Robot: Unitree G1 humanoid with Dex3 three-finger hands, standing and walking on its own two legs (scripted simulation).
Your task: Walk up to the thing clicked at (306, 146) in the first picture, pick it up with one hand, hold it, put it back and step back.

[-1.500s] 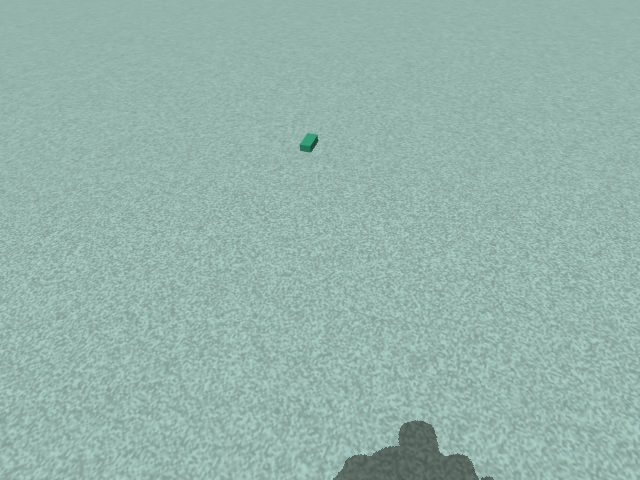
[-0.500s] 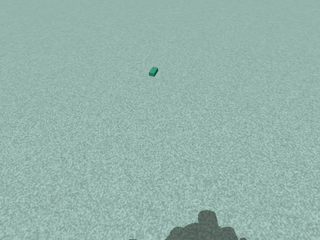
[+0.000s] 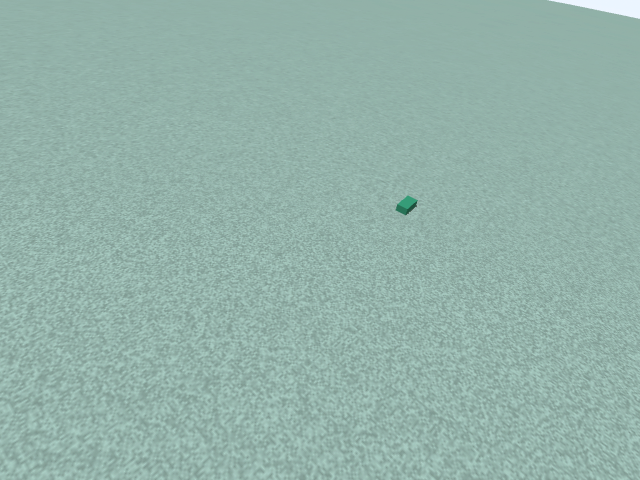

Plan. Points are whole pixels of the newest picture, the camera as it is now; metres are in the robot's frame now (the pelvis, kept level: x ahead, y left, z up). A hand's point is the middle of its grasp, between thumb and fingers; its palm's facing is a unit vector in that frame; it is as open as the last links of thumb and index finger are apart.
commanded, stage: walk up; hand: left
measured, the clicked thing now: (406, 205) +1.84 -0.50 -0.72
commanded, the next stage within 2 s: none
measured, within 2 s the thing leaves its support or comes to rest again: neither
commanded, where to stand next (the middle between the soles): +1.81 -0.93 m, yaw +54 degrees
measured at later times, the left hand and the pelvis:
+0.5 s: hand (150, 403) +0.28 +0.27 -0.12, palm faces +0.26 -0.91 -0.33, open 7.4 cm; pelvis +0.26 -0.05 +0.02, yaw +17 degrees
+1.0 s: hand (255, 324) +0.48 +0.15 -0.16, palm faces +0.46 -0.83 -0.31, open 7.4 cm; pelvis +0.58 -0.11 -0.01, yaw +28 degrees
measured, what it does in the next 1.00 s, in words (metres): walks ahead, turning left: right foot, then left foot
